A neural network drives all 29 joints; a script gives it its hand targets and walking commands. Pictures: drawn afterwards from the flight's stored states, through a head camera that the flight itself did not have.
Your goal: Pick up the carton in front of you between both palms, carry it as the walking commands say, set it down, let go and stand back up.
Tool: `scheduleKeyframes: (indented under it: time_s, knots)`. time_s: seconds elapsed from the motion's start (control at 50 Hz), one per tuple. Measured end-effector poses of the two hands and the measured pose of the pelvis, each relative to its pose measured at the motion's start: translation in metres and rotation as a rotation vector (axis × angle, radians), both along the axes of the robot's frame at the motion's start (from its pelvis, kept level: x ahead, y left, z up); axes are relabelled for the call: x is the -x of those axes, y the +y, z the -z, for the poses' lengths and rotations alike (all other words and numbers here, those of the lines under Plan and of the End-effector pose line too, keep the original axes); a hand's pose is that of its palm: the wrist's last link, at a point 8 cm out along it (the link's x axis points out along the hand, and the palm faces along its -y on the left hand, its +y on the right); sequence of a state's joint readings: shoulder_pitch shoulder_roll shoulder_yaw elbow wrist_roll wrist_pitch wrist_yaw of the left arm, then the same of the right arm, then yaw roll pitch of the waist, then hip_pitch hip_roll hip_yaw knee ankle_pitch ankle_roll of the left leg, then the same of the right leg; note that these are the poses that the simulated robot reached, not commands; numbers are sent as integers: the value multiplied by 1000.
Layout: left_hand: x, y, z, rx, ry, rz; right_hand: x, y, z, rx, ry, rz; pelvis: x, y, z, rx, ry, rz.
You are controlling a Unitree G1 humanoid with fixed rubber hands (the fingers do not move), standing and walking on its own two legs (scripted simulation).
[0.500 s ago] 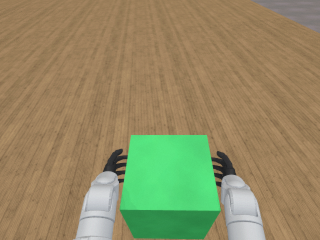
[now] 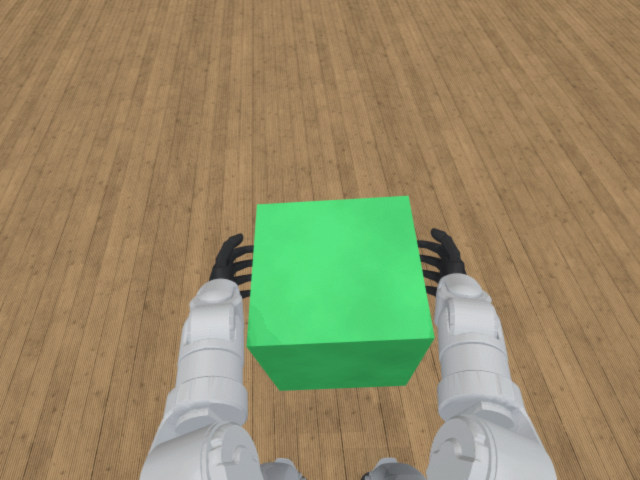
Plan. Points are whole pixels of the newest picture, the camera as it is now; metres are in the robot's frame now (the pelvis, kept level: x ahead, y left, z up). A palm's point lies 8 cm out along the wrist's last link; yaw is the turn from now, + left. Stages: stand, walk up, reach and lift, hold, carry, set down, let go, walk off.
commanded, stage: set down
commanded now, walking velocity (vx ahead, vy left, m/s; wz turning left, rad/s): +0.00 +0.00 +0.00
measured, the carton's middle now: (337, 302) +0.38 +0.00 -0.08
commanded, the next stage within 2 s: none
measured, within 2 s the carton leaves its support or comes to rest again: rests again in 1.94 s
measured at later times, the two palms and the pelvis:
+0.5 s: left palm (245, 308) +0.42 +0.17 -0.19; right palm (407, 301) +0.44 -0.13 -0.19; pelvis +0.00 +0.00 -0.12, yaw +0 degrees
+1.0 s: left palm (255, 322) +0.46 +0.18 -0.35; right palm (389, 310) +0.49 -0.12 -0.35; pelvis -0.03 -0.01 -0.24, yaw +1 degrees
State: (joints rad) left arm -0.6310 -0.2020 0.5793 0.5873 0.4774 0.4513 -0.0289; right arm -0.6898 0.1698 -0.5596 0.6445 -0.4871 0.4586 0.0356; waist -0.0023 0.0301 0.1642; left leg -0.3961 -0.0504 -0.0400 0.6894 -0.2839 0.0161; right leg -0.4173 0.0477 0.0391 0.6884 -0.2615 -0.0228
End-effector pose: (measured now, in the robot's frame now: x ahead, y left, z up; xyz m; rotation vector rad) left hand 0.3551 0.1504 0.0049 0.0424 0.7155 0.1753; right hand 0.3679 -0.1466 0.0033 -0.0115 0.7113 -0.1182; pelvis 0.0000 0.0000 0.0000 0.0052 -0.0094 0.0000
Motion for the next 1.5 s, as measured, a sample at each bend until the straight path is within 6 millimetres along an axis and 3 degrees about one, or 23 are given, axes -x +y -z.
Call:
scheduleKeyframes:
  time_s: [0.08, 0.18, 0.28, 0.4, 0.56, 0.78, 1.0, 1.16, 1.5]
  knots:
    - [-8, 0, 47, -23, 14, 21, -5, 0, 50, 17, 14, -11, 4, -2, 10, -2, 137, 3]
    - [-17, 2, 112, 0, -20, 1, -16, 2, 114, 21, -20, -19, 7, -4, 37, -7, 333, 9]
    - [-29, 10, 160, 8, -57, -13, -34, 10, 157, -17, -56, -4, 8, -5, 70, -7, 502, 14]
    - [-51, 21, 178, 49, -93, -57, -59, 20, 177, -21, -91, -16, 6, -2, 103, 1, 605, 5]
    - [-68, 17, 212, 59, -39, -58, -74, 17, 211, -16, -37, -12, 2, 3, 133, 5, 694, 4]
    - [-83, 25, 283, 28, -43, -81, -99, 25, 288, -28, -42, -51, 12, 2, 188, -20, 797, 6]
    - [-100, 31, 352, 41, -40, -101, -123, 31, 352, -6, -38, -80, 26, -5, 245, -22, 817, 1]
    - [-104, 37, 401, 26, -1, -109, -131, 38, 405, -9, 0, -97, 34, -6, 278, -27, 811, 2]
    - [-126, 50, 514, 32, 20, -117, -166, 50, 513, 18, 18, -149, 43, -1, 343, -19, 745, -9]
